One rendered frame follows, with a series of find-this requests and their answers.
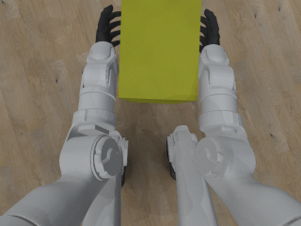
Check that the robot foot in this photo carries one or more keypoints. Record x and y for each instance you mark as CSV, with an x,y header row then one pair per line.
x,y
123,177
172,172

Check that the left robot forearm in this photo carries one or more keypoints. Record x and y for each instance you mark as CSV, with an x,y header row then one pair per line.
x,y
97,96

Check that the robot left upper arm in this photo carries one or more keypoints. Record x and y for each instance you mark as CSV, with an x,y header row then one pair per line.
x,y
86,164

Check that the right robot foot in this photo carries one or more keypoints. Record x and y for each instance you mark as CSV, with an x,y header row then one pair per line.
x,y
172,172

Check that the left robot hand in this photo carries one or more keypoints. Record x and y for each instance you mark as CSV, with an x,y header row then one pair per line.
x,y
103,32

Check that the carton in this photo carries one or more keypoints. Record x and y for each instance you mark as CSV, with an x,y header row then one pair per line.
x,y
159,51

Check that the right robot hand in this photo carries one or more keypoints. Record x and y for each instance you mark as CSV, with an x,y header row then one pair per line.
x,y
210,32

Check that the robot right upper arm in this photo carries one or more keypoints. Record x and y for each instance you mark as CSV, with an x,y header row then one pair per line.
x,y
227,164

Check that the right robot forearm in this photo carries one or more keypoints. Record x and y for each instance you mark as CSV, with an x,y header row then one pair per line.
x,y
218,95

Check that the left robot foot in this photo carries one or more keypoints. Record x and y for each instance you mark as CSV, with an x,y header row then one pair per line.
x,y
123,177

